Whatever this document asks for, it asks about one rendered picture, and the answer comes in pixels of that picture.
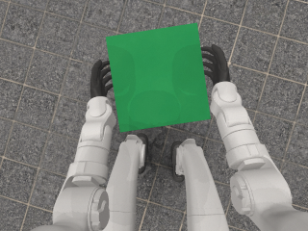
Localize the carton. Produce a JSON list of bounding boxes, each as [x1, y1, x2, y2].
[[106, 22, 211, 133]]

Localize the right robot forearm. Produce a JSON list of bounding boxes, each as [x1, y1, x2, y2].
[[210, 81, 293, 203]]

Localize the robot left hand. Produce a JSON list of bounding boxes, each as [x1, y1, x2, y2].
[[90, 60, 114, 99]]

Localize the robot right shin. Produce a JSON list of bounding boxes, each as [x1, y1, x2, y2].
[[175, 139, 204, 175]]

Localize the robot right hand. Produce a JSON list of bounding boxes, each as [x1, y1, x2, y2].
[[200, 44, 231, 86]]

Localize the robot right upper arm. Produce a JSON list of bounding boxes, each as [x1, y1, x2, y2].
[[230, 167, 308, 231]]

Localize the robot left upper arm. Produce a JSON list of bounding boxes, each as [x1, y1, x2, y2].
[[30, 187, 110, 231]]

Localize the left robot thigh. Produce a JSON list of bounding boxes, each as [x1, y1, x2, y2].
[[102, 140, 145, 231]]

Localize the left robot forearm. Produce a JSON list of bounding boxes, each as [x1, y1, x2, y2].
[[52, 96, 116, 221]]

